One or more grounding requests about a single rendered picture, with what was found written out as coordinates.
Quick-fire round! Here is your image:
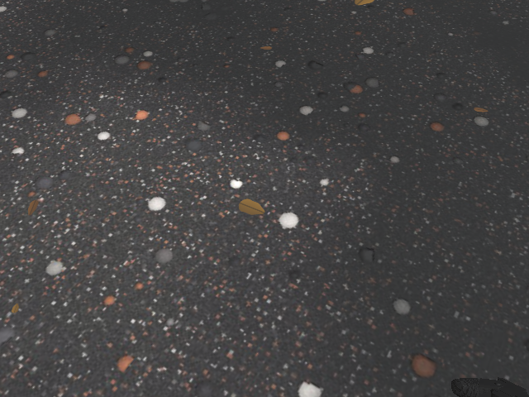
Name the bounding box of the right robot hand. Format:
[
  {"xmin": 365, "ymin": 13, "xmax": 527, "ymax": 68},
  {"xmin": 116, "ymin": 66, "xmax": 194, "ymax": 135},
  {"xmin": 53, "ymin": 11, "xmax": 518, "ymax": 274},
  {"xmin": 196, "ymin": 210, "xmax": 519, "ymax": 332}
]
[{"xmin": 451, "ymin": 377, "xmax": 529, "ymax": 397}]

